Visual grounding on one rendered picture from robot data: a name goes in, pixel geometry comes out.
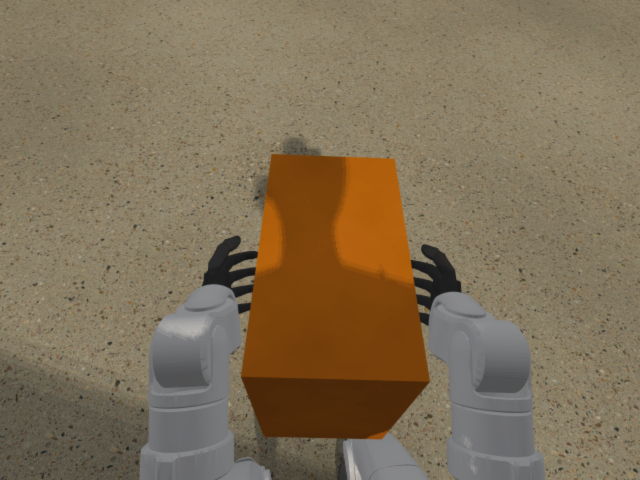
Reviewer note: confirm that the robot right forearm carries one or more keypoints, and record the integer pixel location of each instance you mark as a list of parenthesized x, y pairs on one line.
[(490, 388)]

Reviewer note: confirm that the robot left hand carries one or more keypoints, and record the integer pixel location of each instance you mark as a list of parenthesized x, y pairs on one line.
[(220, 264)]

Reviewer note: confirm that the carton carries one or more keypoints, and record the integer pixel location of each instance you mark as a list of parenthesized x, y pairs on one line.
[(334, 345)]

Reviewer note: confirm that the robot right hand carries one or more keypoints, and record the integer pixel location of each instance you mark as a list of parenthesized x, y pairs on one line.
[(443, 275)]

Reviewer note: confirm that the robot left forearm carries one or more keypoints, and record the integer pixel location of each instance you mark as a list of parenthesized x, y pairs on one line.
[(188, 389)]

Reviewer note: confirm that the robot right thigh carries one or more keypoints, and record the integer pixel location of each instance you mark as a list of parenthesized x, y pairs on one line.
[(380, 459)]

